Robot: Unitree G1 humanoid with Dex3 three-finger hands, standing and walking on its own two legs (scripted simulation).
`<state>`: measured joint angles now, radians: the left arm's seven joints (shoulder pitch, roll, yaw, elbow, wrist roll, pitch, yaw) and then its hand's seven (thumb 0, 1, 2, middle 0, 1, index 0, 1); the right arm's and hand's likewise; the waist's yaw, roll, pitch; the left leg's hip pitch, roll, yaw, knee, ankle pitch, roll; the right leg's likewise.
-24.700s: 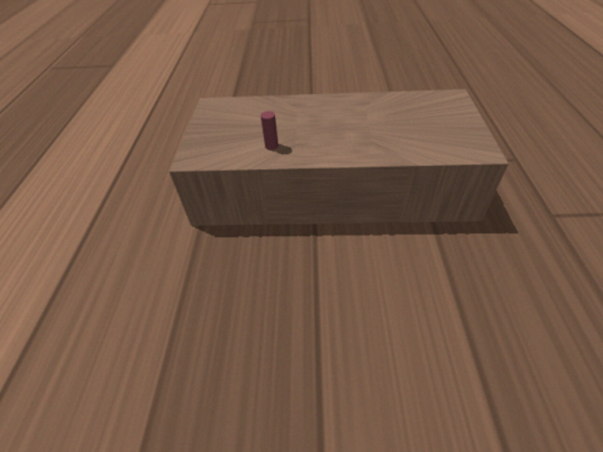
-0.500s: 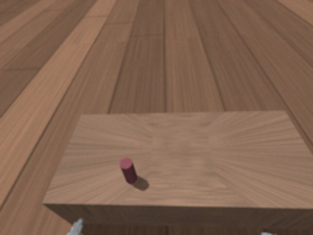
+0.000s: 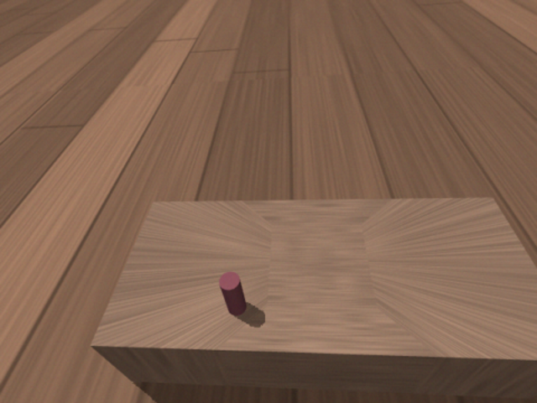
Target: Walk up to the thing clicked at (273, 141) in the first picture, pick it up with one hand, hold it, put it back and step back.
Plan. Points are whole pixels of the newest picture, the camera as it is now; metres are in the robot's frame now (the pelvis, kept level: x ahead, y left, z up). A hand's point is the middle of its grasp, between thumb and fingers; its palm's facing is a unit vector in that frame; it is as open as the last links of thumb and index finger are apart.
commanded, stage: home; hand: left
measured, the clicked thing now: (233, 294) +0.51 +0.18 -0.37
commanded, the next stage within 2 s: stand in 0.84 s
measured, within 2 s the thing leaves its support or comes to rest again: neither
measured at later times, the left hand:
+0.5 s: hand out of the picture +0.06 +0.25 -0.15, palm faces -0.05 -0.93 -0.36, open 17.5 cm
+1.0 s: hand out of the picture +0.12 +0.25 -0.15, palm faces -0.05 -0.93 -0.36, open 17.5 cm
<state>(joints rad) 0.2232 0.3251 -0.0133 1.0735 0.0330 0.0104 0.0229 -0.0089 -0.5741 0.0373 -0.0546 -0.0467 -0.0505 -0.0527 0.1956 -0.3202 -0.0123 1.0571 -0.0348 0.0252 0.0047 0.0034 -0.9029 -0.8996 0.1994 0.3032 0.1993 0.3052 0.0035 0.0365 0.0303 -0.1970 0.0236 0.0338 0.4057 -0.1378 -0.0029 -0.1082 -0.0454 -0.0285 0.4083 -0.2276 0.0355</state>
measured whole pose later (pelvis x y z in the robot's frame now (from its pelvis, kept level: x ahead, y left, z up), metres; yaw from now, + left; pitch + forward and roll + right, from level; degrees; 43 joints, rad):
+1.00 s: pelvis +0.03 +0.00 +0.01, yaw -2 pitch -3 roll +0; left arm 0.10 0.33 0.00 1.13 0.01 0.00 0.01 -0.01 -0.55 0.06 -0.07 -0.06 -0.06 -0.06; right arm 0.10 -0.35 0.00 1.14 -0.02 -0.01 0.00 0.00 -0.90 -0.90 0.20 0.30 0.20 0.31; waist -0.01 0.02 0.04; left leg -0.14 0.03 0.06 0.33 -0.14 -0.01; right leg -0.06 -0.04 0.00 0.32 -0.22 0.04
